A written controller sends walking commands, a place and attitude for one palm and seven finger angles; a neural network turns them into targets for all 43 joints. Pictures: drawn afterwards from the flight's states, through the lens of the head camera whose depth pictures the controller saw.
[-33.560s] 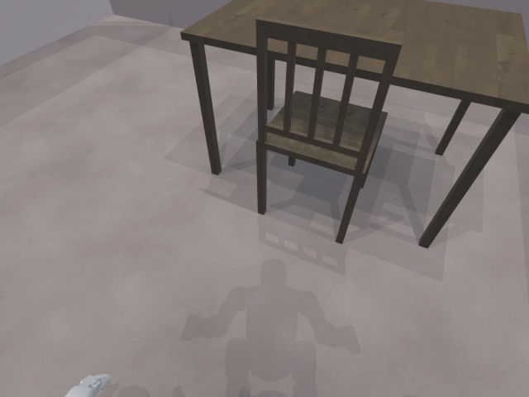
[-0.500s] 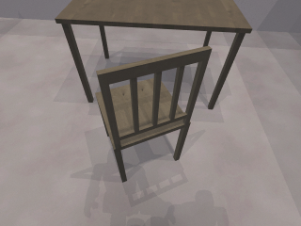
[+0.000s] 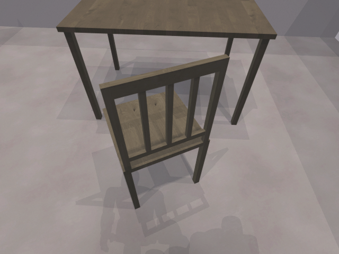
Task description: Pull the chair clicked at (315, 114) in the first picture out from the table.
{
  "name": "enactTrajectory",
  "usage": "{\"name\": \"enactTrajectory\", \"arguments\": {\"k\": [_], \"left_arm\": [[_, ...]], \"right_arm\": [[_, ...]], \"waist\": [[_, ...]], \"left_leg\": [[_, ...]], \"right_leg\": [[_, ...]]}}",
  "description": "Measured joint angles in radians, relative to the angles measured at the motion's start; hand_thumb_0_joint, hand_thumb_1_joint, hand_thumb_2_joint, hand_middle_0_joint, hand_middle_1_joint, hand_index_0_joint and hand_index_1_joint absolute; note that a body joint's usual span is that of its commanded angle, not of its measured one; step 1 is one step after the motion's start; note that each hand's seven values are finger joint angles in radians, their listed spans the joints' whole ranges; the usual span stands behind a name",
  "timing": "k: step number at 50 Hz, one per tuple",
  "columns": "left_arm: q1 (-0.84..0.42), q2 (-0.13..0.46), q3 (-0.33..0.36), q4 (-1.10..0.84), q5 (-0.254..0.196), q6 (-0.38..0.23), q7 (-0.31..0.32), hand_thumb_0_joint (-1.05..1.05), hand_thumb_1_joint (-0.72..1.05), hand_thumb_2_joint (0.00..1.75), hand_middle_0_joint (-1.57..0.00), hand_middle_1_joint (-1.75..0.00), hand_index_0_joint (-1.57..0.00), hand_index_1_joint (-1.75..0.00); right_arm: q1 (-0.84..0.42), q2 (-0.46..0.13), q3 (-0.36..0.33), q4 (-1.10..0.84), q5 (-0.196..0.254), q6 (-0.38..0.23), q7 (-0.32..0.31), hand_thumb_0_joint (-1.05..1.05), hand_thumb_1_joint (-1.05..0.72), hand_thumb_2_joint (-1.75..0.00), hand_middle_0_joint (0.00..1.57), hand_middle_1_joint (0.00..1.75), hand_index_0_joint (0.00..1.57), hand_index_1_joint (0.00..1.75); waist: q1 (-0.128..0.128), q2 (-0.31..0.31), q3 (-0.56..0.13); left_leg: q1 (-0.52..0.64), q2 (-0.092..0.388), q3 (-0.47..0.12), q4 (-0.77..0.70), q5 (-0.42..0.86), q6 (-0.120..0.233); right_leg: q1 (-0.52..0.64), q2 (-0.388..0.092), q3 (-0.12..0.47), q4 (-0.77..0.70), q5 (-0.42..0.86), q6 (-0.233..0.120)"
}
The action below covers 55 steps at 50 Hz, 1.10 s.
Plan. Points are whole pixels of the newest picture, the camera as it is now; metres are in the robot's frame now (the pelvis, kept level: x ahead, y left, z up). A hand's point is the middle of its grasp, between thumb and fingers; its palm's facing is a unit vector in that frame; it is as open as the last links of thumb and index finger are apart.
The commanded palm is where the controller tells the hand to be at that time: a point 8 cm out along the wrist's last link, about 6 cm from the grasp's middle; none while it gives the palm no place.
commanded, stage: let the arm hang, fingers relaxed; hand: left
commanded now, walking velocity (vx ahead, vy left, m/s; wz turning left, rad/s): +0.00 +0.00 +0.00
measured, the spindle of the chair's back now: (169, 117) +0.59 +0.04 -0.08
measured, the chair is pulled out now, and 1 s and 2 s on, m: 0.49 0.49 0.49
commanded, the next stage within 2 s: look to check the result in 0.08 s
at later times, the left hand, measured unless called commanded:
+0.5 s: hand out of the picture +0.00 +0.17 -0.17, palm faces +0.03 -0.98 -0.19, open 7.3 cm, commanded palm none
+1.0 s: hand out of the picture +0.00 +0.17 -0.17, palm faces +0.04 -0.98 -0.19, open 7.3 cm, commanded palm none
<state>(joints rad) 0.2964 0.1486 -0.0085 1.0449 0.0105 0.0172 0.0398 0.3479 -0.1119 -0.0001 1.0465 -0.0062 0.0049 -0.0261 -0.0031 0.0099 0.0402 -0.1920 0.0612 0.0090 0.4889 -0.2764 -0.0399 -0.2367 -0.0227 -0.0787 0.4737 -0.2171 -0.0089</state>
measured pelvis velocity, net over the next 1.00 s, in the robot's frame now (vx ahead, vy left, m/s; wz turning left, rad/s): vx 0.00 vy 0.00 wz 0.00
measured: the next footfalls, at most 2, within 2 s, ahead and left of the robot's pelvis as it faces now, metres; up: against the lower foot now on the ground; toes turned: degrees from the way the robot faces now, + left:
none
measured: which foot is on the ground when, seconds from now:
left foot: down 0.00-1.00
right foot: down 0.00-1.00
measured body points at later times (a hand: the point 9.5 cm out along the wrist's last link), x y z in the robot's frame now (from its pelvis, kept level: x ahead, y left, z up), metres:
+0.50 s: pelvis +0.00 +0.00 +0.00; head +0.02 +0.00 +0.45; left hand +0.00 +0.22 -0.16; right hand -0.02 -0.20 -0.16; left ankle -0.01 +0.15 -0.74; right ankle +0.02 -0.12 -0.74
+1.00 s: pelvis +0.00 +0.00 +0.00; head +0.02 +0.00 +0.45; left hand +0.00 +0.22 -0.16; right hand -0.01 -0.21 -0.16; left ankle -0.01 +0.15 -0.74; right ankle +0.02 -0.12 -0.74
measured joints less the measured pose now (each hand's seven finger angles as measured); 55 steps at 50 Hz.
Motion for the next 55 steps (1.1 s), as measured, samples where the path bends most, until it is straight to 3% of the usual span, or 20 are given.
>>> {"name": "enactTrajectory", "arguments": {"k": [55], "left_arm": [[-0.001, -0.006, 0.010, 0.007, 0.000, -0.002, -0.001, 0.02, 0.93, 0.90, -0.20, -0.30, -0.20, -0.30]], "right_arm": [[-0.008, 0.002, -0.002, 0.010, 0.001, -0.005, -0.006, 0.00, -0.90, -0.90, 0.20, 0.30, 0.20, 0.29]], "waist": [[0.004, -0.003, 0.016]], "left_leg": [[0.010, -0.002, -0.005, -0.016, 0.006, -0.001]], "right_leg": [[0.010, -0.002, -0.005, -0.010, 0.001, -0.001]]}}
